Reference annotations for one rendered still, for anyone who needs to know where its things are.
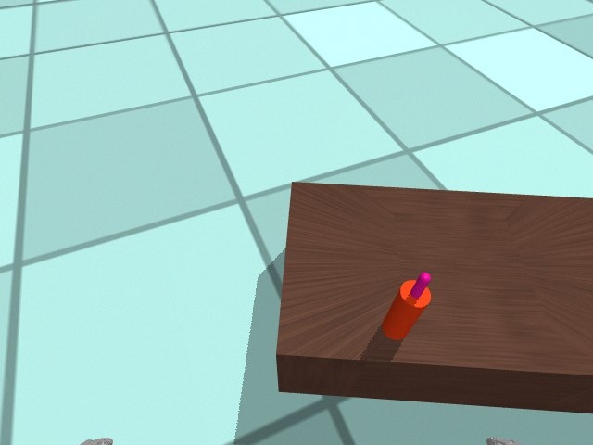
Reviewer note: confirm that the bottle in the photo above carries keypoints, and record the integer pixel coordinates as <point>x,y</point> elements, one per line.
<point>409,304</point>

